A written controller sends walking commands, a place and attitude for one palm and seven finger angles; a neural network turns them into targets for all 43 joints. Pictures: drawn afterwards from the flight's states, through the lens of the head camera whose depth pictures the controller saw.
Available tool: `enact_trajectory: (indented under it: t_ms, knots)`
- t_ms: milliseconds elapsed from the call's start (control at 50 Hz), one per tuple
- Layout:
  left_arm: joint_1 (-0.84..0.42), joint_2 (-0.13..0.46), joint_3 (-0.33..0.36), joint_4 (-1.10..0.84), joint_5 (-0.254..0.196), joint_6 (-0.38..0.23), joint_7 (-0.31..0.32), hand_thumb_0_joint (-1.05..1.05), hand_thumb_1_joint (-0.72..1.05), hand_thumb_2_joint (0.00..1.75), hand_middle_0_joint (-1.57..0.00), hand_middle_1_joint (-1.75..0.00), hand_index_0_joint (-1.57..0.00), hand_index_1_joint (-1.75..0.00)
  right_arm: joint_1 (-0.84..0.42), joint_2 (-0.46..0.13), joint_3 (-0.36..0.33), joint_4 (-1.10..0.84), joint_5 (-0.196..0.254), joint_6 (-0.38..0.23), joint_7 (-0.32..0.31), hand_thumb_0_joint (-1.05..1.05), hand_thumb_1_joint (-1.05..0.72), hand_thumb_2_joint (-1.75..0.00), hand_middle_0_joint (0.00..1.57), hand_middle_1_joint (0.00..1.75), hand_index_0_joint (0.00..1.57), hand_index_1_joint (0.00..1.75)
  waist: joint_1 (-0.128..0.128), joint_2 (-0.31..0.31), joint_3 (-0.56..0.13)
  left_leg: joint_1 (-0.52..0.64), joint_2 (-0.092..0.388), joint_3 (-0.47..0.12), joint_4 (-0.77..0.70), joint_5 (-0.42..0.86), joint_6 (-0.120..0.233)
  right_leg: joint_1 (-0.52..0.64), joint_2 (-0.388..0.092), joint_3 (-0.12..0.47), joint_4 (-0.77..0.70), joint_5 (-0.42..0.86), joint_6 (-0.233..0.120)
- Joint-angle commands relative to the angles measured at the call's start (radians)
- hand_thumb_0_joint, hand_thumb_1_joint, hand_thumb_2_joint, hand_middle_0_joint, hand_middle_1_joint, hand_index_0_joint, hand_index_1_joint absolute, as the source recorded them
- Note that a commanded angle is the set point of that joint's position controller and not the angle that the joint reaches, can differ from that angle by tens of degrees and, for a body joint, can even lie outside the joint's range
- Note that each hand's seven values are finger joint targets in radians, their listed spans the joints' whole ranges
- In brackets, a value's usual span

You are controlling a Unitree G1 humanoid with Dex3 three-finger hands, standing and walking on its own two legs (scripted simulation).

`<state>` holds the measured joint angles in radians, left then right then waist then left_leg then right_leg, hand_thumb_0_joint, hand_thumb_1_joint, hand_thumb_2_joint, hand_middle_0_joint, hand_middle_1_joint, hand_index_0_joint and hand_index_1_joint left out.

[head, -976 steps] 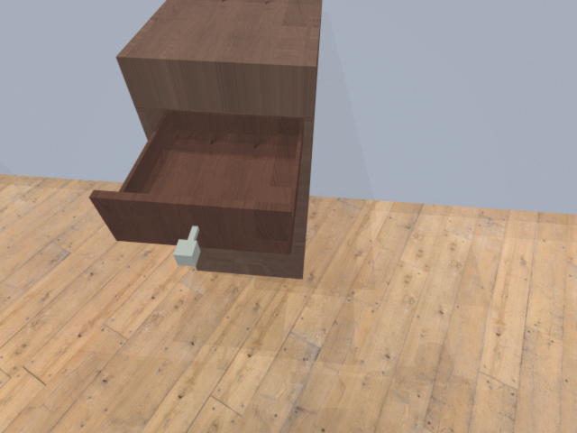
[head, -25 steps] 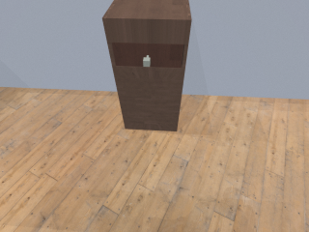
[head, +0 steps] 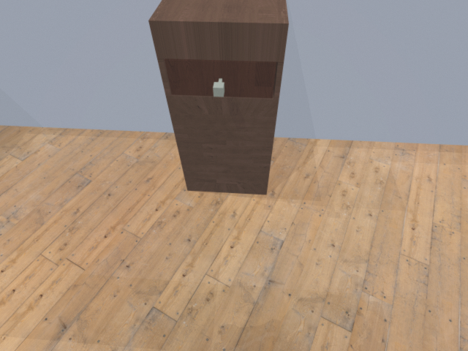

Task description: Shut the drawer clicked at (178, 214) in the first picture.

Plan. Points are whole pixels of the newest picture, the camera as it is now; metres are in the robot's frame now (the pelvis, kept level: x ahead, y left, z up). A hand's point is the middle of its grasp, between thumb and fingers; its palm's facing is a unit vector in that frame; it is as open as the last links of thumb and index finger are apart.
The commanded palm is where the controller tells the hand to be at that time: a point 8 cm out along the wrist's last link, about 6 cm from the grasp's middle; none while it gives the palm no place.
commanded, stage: look to check the result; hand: left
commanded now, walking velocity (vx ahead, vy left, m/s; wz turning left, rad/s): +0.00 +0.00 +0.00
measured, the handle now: (219, 86) +0.95 +0.10 -0.09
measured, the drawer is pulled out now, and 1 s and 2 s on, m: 0.00 0.00 0.00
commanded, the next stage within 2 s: stand and wait in 0.20 s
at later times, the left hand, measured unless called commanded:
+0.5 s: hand out of the picture +0.11 +0.24 -0.15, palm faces -0.02 -0.94 -0.34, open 7.3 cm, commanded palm none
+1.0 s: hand out of the picture +0.10 +0.24 -0.15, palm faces -0.03 -0.94 -0.33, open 7.3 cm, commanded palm none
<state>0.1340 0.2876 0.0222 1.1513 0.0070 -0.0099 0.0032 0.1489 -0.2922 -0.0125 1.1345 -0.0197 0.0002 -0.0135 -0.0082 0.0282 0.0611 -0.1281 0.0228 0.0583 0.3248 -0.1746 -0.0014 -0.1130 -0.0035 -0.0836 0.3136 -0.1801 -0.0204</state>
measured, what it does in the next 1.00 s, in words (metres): stands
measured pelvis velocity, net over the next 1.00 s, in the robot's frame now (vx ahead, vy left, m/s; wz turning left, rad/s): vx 0.02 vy -0.01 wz -0.01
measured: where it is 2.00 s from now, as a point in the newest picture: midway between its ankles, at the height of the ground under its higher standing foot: outside the picture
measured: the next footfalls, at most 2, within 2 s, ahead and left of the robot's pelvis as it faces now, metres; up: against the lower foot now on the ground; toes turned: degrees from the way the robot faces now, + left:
none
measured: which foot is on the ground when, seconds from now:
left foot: down 0.00-1.00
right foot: down 0.00-1.00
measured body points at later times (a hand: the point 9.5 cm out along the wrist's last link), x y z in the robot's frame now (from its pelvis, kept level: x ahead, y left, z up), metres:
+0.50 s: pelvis +0.01 -0.01 +0.00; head +0.03 -0.02 +0.45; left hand +0.11 +0.28 -0.13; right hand +0.08 -0.29 -0.14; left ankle +0.00 +0.12 -0.75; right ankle +0.00 -0.10 -0.75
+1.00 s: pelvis +0.02 -0.01 +0.00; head +0.04 -0.02 +0.45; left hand +0.10 +0.28 -0.13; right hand +0.07 -0.30 -0.14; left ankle +0.00 +0.12 -0.75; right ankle +0.00 -0.10 -0.75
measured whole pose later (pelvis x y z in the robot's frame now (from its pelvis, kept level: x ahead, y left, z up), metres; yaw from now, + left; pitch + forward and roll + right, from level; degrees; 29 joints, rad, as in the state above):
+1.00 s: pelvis +0.02 -0.01 +0.00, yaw -1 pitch -1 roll +0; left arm 0.10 0.31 0.02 1.14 0.01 -0.02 0.00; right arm 0.12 -0.32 0.00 1.13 -0.02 0.00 -0.01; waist -0.02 0.02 0.05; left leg -0.08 0.03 0.07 0.28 -0.18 -0.01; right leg -0.07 0.01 -0.07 0.27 -0.18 -0.03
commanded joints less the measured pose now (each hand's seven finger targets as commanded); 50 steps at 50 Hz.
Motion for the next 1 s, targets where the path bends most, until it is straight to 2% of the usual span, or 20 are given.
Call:
enact_trajectory:
  t_ms: [0,240,260,340,380,540,640,680,720,920,980]
  knots:
    - [-0.039,0.199,0.030,-0.062,0.003,-0.025,0.015,0.00,0.90,0.90,-0.20,-0.30,-0.20,-0.30,-0.013,-0.174,-0.032,-0.052,0.004,-0.015,-0.006,0.00,-0.90,-0.90,0.20,0.30,0.20,0.30,-0.003,-0.023,-0.073,0.035,0.111,-0.101,-0.046,0.131,0.021,-0.007,-0.140,0.122,-0.064,0.129,-0.020]
    - [-0.070,0.221,0.030,-0.068,0.003,-0.026,0.013,0.00,0.90,0.90,-0.20,-0.30,-0.20,-0.30,-0.048,-0.205,-0.030,-0.060,0.003,-0.017,-0.004,0.00,-0.90,-0.90,0.20,0.30,0.20,0.30,-0.003,-0.022,-0.080,0.050,0.115,-0.103,-0.056,0.144,0.018,0.003,-0.143,0.127,-0.073,0.146,-0.016]
    - [-0.070,0.225,0.032,-0.071,0.005,-0.027,0.014,0.00,0.90,0.90,-0.20,-0.30,-0.20,-0.30,-0.046,-0.206,-0.032,-0.064,0.004,-0.016,-0.004,0.00,-0.90,-0.90,0.20,0.30,0.20,0.30,-0.003,-0.036,-0.081,0.054,0.113,-0.105,-0.053,0.153,0.019,0.003,-0.141,0.130,-0.072,0.161,-0.015]
    - [-0.076,0.228,0.032,-0.076,0.003,-0.031,0.015,0.00,0.90,0.90,-0.20,-0.30,-0.20,-0.30,-0.046,-0.212,-0.032,-0.064,0.003,-0.020,-0.005,0.00,-0.90,-0.90,0.20,0.30,0.20,0.30,-0.004,-0.031,-0.118,0.072,0.119,-0.098,-0.048,0.203,0.017,0.036,-0.145,0.124,-0.058,0.240,-0.015]
    - [-0.077,0.230,0.034,-0.078,0.004,-0.031,0.017,0.00,0.90,0.90,-0.20,-0.30,-0.20,-0.30,-0.048,-0.212,-0.032,-0.066,0.003,-0.020,-0.006,0.00,-0.90,-0.90,0.20,0.30,0.20,0.30,-0.004,-0.026,-0.111,0.075,0.120,-0.097,-0.047,0.228,0.017,0.036,-0.146,0.121,-0.051,0.267,-0.016]
    - [-0.080,0.232,0.032,-0.080,0.003,-0.029,0.015,0.00,0.90,0.90,-0.20,-0.30,-0.20,-0.30,-0.050,-0.217,-0.031,-0.065,0.003,-0.019,-0.006,0.00,-0.90,-0.90,0.20,0.30,0.20,0.30,-0.004,-0.020,-0.103,0.077,0.121,-0.094,-0.056,0.194,0.015,0.034,-0.144,0.127,-0.066,0.227,-0.016]
    - [-0.080,0.233,0.032,-0.080,0.003,-0.030,0.015,0.00,0.90,0.90,-0.20,-0.30,-0.20,-0.30,-0.045,-0.222,-0.030,-0.064,0.004,-0.020,-0.007,0.00,-0.90,-0.90,0.20,0.30,0.20,0.30,-0.006,-0.019,-0.108,0.085,0.123,-0.092,-0.055,0.210,0.015,0.040,-0.143,0.129,-0.066,0.247,-0.017]
    - [-0.084,0.234,0.033,-0.079,0.003,-0.029,0.016,0.00,0.90,0.90,-0.20,-0.30,-0.20,-0.30,-0.049,-0.220,-0.030,-0.066,0.004,-0.019,-0.007,0.00,-0.90,-0.90,0.20,0.30,0.20,0.30,-0.006,-0.024,-0.089,0.080,0.123,-0.094,-0.059,0.202,0.015,0.028,-0.140,0.131,-0.068,0.232,-0.017]
    - [-0.077,0.233,0.032,-0.077,0.003,-0.029,0.015,0.00,0.90,0.90,-0.20,-0.30,-0.20,-0.30,-0.044,-0.219,-0.030,-0.064,0.004,-0.021,-0.007,0.00,-0.90,-0.90,0.20,0.30,0.20,0.30,-0.005,-0.026,-0.108,0.089,0.124,-0.092,-0.059,0.207,0.016,0.037,-0.143,0.128,-0.066,0.237,-0.018]
    - [-0.075,0.234,0.030,-0.075,0.003,-0.029,0.014,0.00,0.90,0.90,-0.20,-0.30,-0.20,-0.30,-0.046,-0.219,-0.030,-0.060,0.005,-0.019,-0.006,0.00,-0.90,-0.90,0.20,0.30,0.20,0.30,-0.006,-0.022,-0.077,0.079,0.122,-0.094,-0.066,0.168,0.016,0.019,-0.141,0.137,-0.082,0.197,-0.017]
    - [-0.074,0.234,0.031,-0.074,0.003,-0.029,0.015,0.00,0.90,0.90,-0.20,-0.30,-0.20,-0.30,-0.045,-0.219,-0.031,-0.060,0.005,-0.020,-0.007,0.00,-0.90,-0.90,0.20,0.30,0.20,0.30,-0.006,-0.020,-0.093,0.085,0.125,-0.092,-0.065,0.182,0.016,0.029,-0.142,0.135,-0.077,0.211,-0.018]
